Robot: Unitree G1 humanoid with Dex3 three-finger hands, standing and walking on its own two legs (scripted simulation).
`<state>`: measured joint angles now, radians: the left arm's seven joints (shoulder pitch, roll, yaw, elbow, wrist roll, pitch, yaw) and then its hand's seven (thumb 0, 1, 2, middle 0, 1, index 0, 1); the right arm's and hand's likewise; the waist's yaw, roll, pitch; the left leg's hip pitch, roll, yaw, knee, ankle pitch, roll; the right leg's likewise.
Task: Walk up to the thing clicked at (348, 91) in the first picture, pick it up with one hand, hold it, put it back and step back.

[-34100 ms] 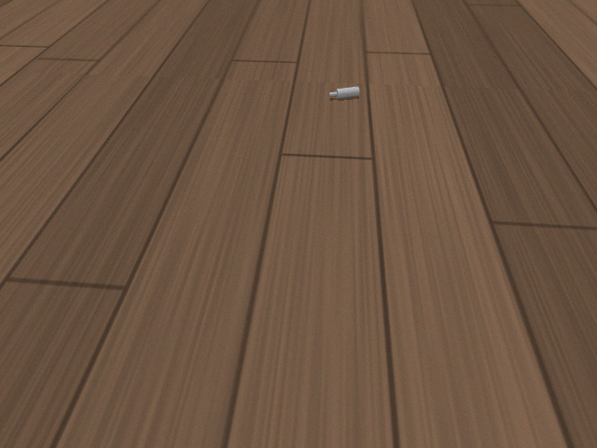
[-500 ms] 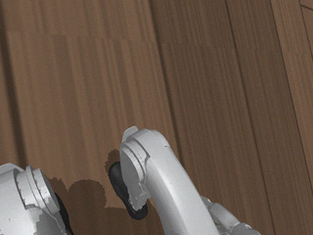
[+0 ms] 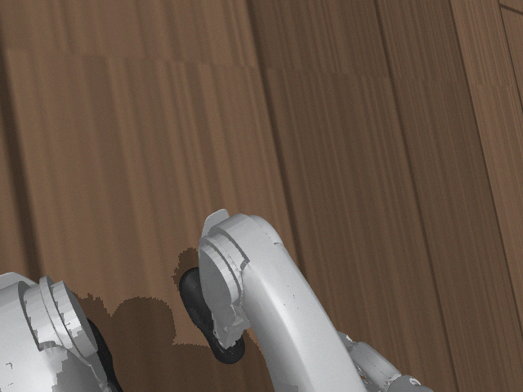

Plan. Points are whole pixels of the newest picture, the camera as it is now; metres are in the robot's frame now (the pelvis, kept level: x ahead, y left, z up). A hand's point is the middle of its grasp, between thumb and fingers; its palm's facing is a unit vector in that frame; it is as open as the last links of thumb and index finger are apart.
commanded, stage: open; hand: left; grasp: from above
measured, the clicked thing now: out of the picture +0.45 +0.39 -0.28
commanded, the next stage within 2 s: withdraw in 0.36 s
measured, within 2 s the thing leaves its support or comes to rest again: neither
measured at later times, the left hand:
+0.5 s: hand out of the picture +0.44 +0.36 -0.25, palm faces -0.42 -0.18 -0.89, open 13.8 cm
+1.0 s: hand out of the picture +0.44 +0.37 -0.11, palm faces -0.36 -0.10 -0.93, open 14.1 cm
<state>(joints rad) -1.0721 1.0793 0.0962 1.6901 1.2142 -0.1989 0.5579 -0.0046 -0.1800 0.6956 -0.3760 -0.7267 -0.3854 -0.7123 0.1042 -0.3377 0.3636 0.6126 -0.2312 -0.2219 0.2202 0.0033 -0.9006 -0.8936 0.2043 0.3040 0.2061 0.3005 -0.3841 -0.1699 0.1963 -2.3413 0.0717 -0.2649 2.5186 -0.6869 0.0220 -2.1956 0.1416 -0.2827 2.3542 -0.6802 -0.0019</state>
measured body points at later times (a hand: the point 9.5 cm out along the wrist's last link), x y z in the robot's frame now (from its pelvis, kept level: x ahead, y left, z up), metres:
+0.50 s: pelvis +0.00 +0.00 +0.00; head +0.28 +0.14 +0.32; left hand +0.46 +0.36 -0.20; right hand +0.07 -0.24 -0.05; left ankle +0.07 +0.13 -0.28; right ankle +0.11 -0.09 -0.28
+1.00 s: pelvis +0.00 +0.00 +0.04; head +0.21 +0.11 +0.42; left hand +0.45 +0.37 -0.05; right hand +0.12 -0.24 -0.06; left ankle +0.07 +0.13 -0.28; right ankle +0.11 -0.09 -0.28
